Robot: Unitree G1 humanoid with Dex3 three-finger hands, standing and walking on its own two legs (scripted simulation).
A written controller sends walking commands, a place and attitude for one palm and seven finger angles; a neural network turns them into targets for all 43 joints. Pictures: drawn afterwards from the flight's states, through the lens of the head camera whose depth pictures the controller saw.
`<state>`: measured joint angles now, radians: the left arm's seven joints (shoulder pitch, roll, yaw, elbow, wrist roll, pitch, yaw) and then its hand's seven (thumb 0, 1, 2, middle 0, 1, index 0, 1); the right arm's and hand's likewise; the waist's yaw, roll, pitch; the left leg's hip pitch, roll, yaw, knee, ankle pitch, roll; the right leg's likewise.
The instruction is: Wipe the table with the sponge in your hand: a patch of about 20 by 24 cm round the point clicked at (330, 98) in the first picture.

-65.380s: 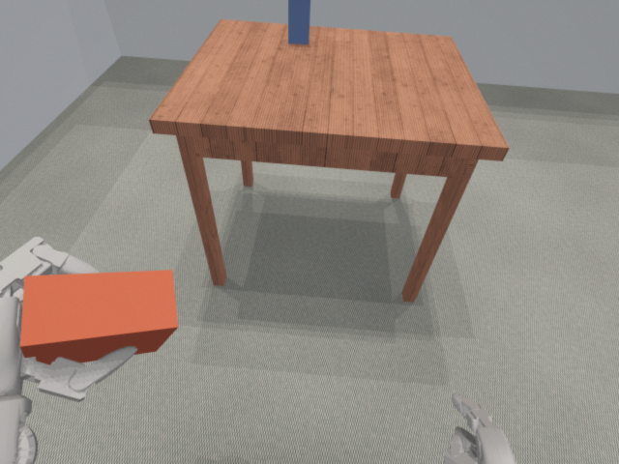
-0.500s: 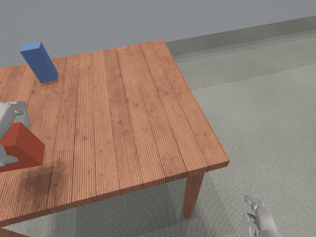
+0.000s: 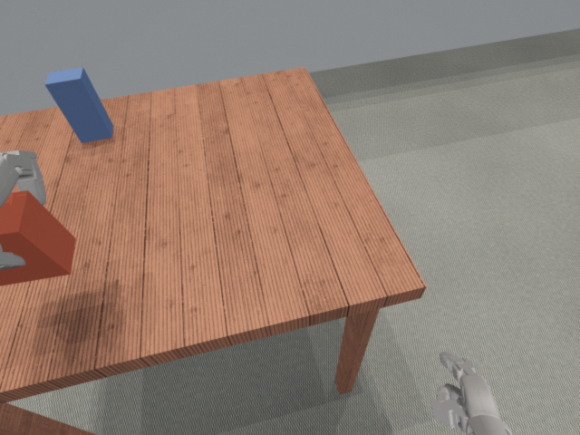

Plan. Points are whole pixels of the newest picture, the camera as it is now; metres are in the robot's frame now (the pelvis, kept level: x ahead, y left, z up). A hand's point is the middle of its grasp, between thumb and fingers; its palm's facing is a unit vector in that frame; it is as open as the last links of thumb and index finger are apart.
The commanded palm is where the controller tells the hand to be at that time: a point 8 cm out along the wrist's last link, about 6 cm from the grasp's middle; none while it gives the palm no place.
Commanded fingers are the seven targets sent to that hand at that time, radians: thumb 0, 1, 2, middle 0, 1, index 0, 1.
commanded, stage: bring the sponge back beside the body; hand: left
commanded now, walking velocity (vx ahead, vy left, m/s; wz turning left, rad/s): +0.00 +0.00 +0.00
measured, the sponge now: (13, 249) +0.26 +0.40 +0.12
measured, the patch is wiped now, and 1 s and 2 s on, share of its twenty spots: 1.00 1.00 1.00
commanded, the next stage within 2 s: step back with the hand held close in 1.68 s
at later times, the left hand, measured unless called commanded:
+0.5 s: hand (18, 238) +0.24 +0.35 +0.18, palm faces +0.14 +0.03 -0.99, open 9.8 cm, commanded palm +0.20 +0.35 +0.23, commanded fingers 0.00 0.10 1.30 -1.20 -1.60 -1.20 -1.60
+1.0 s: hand (48, 271) +0.22 +0.31 +0.16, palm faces +0.14 -0.03 -0.99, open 9.8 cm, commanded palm +0.18 +0.29 +0.21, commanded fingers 0.00 0.10 1.30 -1.20 -1.60 -1.20 -1.60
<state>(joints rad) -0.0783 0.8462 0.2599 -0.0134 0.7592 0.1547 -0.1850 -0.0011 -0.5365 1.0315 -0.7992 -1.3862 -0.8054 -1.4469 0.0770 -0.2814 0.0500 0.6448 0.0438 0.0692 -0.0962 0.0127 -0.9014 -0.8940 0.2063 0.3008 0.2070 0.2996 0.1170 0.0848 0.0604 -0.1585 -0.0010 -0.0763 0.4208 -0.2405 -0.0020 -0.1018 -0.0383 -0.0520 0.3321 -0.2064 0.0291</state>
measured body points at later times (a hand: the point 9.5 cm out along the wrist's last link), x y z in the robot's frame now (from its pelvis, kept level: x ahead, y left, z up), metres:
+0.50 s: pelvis +0.00 +0.00 +0.00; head +0.01 -0.03 +0.45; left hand +0.23 +0.34 +0.23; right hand +0.22 -0.21 -0.10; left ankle -0.01 +0.12 -0.75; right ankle -0.02 -0.14 -0.74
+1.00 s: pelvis +0.00 -0.02 +0.00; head +0.00 -0.06 +0.45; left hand +0.21 +0.30 +0.21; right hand +0.24 -0.22 -0.09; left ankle -0.01 +0.12 -0.74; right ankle -0.02 -0.14 -0.75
